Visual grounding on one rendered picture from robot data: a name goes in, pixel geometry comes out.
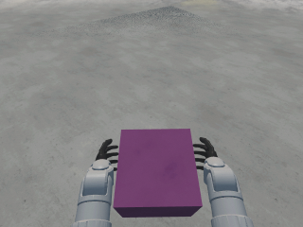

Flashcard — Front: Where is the right robot hand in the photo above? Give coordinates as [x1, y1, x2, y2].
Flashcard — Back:
[192, 137, 218, 170]

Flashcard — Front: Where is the robot left forearm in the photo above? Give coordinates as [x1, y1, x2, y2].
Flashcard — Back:
[70, 159, 114, 227]

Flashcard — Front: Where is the carton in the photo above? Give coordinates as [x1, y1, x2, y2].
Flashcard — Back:
[113, 129, 203, 218]

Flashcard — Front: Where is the left robot hand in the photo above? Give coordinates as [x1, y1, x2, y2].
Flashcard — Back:
[95, 139, 119, 171]

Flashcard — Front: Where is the robot right forearm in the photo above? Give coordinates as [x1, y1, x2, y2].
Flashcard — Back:
[204, 156, 254, 227]

